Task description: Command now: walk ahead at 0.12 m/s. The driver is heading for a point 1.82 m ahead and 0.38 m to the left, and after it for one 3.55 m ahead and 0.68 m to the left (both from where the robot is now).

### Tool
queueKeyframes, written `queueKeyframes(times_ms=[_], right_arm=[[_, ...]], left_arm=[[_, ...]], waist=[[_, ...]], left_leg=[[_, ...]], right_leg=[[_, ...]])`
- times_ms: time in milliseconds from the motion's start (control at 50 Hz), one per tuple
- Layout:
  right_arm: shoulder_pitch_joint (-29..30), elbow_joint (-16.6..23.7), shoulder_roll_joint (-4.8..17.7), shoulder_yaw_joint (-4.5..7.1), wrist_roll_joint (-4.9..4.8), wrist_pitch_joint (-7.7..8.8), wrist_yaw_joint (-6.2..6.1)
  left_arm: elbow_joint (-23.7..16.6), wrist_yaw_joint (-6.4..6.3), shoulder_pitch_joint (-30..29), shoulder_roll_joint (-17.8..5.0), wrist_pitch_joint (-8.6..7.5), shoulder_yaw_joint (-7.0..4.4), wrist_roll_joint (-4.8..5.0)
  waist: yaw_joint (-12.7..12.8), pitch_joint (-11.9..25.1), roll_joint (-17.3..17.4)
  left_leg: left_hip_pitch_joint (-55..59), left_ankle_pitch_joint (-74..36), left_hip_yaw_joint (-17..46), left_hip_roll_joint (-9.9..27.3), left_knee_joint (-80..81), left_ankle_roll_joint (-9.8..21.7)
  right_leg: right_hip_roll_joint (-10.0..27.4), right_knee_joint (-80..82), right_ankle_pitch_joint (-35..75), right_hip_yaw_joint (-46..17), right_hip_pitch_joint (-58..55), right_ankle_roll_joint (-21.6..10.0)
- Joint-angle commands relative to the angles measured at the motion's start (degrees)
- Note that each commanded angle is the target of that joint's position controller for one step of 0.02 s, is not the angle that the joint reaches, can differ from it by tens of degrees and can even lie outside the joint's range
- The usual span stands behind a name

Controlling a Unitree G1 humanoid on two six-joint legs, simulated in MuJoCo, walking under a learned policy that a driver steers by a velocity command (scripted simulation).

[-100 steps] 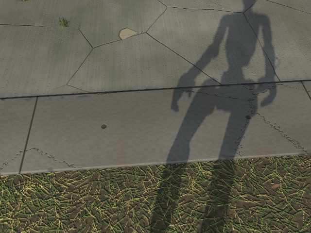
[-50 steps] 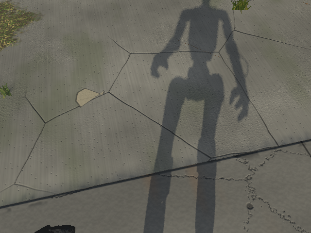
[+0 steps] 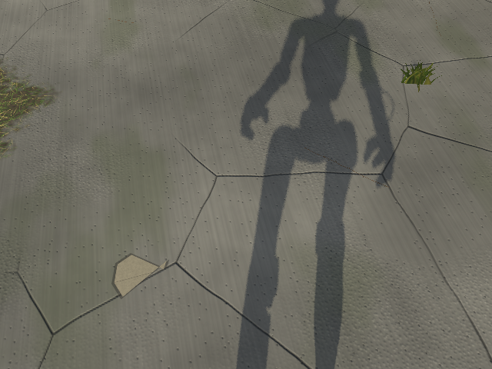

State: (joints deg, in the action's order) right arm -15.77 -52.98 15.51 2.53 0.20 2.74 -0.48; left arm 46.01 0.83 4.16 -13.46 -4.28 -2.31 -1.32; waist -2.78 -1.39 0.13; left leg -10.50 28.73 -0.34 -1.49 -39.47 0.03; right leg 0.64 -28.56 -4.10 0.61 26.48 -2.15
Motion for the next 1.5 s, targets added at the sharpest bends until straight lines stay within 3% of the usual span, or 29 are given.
queueKeyframes(times_ms=[20, 40, 60, 120, 160, 200, 220, 240, 260, 280, 300, 380, 620, 1040, 1500], right_arm=[[-5.62, 1.38, 5.82, 0.93, -1.11, -1.04, -0.19], [-3.33, 1.55, 5.90, 1.22, -1.03, -2.22, -0.71], [-2.39, 1.70, 5.71, 1.44, -0.67, -3.38, -1.25], [-3.73, 0.36, 2.98, 1.05, -0.23, -4.87, -2.16], [-4.87, -0.83, 2.24, 1.01, 0.08, -4.80, -1.98], [-4.91, -1.49, 1.90, 0.97, 1.16, -4.73, -1.50], [-3.88, -0.93, 2.64, 0.93, 1.83, -4.65, -1.32], [-2.53, 0.08, 4.93, 1.16, 1.55, -4.51, -1.51], [-0.38, -0.59, 7.03, 1.73, 0.64, -4.19, -1.58], [1.53, -0.36, 4.81, 1.23, 0.52, -3.43, -1.57], [2.47, -0.63, 3.60, 0.87, 0.81, -2.73, -1.61], [0.36, -2.13, 3.26, 0.78, 0.08, -1.21, -1.54], [-1.69, -4.73, 2.27, 0.31, -0.10, -1.85, -1.58], [-3.78, -7.89, 0.87, -0.45, 0.03, -2.07, -1.94], [-8.09, -9.14, -0.52, -1.04, -0.11, -1.81, -2.09]], left_arm=[[0.13, -0.08, 9.43, -6.32, 1.06, -1.24, 0.87], [-0.34, -0.10, 6.21, -6.33, 1.27, -1.08, 0.73], [-0.78, -0.26, 2.58, -6.65, 1.48, -1.10, 0.57], [-0.62, -0.81, -2.33, -6.45, 2.36, -1.23, -0.38], [0.40, -1.19, -2.62, -6.44, 2.68, -1.27, 0.33], [1.82, -1.49, -1.81, -5.61, 3.02, -1.02, 1.18], [2.83, -1.47, -0.52, -4.69, 3.13, -0.71, 1.18], [3.23, -1.51, 0.18, -4.92, 3.24, -0.78, 0.98], [3.24, -1.86, 1.19, -4.18, 3.35, -0.88, 1.17], [3.80, -2.18, 0.79, -4.62, 3.35, -0.88, 0.74], [4.24, -2.35, 1.30, -4.52, 3.36, -0.98, 0.70], [6.72, -2.37, 2.56, -4.47, 3.63, -1.08, 0.86], [11.69, -2.67, 2.80, -5.07, 4.63, -1.21, 1.51], [16.09, -3.37, 2.91, -4.77, 5.46, -1.08, 1.60], [17.45, -3.63, 6.26, -3.79, 5.34, -0.52, 1.72]], waist=[[3.88, 15.59, -8.70], [3.27, 11.91, -5.93], [2.03, 9.23, -5.53], [0.04, 7.45, -8.69], [-0.65, 8.11, -8.21], [-0.95, 6.98, -6.97], [-0.40, 4.90, -5.30], [1.06, 2.19, -2.27], [3.52, -0.36, 5.25], [3.47, -1.22, 6.46], [4.08, -0.93, 7.05], [3.14, 0.42, 2.84], [2.45, 2.46, -0.06], [2.91, -0.21, 0.28], [2.95, -1.26, 0.13]], left_leg=[[-18.24, 10.49, 4.70, 2.70, -20.33, -1.89], [-18.54, 8.09, 4.31, 3.91, -19.83, -2.24], [-16.54, 5.26, 4.36, 5.18, -17.03, -2.49], [-5.86, -3.00, 1.79, 4.58, -5.76, -2.26], [-0.50, -11.72, 0.29, 3.70, 1.75, -1.21], [4.11, -17.82, -0.97, 2.80, 8.89, 0.29], [3.52, -18.14, 1.11, 4.61, 12.13, 1.53], [-0.52, -12.65, 4.06, 7.57, 16.21, 3.03], [-9.79, -1.08, 4.80, 7.05, 18.40, 4.07], [-14.09, 1.50, 5.00, 6.68, 21.10, 3.28], [-14.89, 0.10, 4.96, 6.77, 22.12, 2.13], [-8.79, -10.78, 3.41, 5.53, 19.53, 1.02], [-3.13, -23.22, 1.60, 4.44, 17.53, 1.54], [-3.90, -17.96, 0.49, 3.50, 19.94, 1.17], [-4.57, -16.42, 0.09, 3.10, 20.39, 1.11]], right_leg=[[18.17, 5.54, 23.34, -22.03, -29.28, -14.78], [16.88, 7.98, 14.72, -20.37, -23.39, -13.21], [15.76, 10.57, 7.00, -18.66, -17.21, -11.76], [11.12, 14.87, -4.94, -12.36, -6.41, -9.07], [9.76, 15.07, -10.77, -9.90, -4.83, -8.17], [7.68, 14.86, -20.62, -7.98, -2.48, -5.28], [6.48, 14.35, -24.34, -7.52, -1.77, -2.99], [4.40, 12.20, -25.12, -6.08, -2.97, -0.99], [1.11, 9.95, -19.50, -2.42, -8.60, 0.48], [1.06, 7.08, -14.23, -2.08, -13.85, 0.84], [1.10, 5.78, -10.78, -1.89, -16.25, 0.38], [1.52, 5.37, -4.38, -2.24, -15.83, -1.05], [1.69, 3.69, 6.02, -1.99, -18.14, -0.86], [1.45, 5.27, 1.12, -2.11, -18.23, -0.27], [1.18, 5.56, -0.22, -2.21, -17.40, -0.13]])
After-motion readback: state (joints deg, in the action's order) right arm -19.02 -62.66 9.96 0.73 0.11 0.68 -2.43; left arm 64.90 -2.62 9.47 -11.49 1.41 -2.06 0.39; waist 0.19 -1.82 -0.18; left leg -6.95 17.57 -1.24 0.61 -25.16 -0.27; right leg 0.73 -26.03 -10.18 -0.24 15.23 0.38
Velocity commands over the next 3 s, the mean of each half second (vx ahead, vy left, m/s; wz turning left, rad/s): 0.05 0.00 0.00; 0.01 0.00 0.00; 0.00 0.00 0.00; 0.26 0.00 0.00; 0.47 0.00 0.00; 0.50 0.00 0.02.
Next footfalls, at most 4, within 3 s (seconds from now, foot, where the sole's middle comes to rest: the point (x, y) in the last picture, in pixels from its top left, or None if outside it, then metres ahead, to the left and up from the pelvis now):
0.22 left None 0.08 0.14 -0.77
2.30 left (199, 345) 0.55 0.16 -0.81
2.84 right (258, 237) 0.90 -0.03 -0.81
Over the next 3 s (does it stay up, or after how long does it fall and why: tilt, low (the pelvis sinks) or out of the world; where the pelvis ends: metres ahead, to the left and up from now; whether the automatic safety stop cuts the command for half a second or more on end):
stays up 0.81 0.05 -0.03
